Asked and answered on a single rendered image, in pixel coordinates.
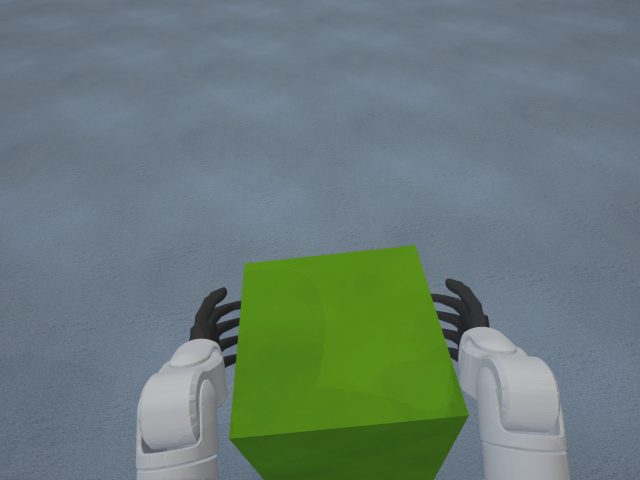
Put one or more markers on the robot right forearm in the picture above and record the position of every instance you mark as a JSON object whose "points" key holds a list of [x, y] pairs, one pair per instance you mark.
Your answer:
{"points": [[519, 408]]}

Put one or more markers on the carton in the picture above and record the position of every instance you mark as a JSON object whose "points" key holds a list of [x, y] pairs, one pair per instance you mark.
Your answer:
{"points": [[342, 370]]}

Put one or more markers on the robot left forearm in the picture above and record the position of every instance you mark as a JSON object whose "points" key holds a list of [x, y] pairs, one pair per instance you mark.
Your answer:
{"points": [[177, 426]]}

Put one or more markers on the right robot hand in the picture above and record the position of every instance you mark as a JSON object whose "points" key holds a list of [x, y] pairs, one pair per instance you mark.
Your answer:
{"points": [[469, 309]]}

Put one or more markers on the left robot hand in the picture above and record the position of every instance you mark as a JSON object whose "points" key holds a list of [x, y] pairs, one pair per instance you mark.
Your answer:
{"points": [[206, 318]]}

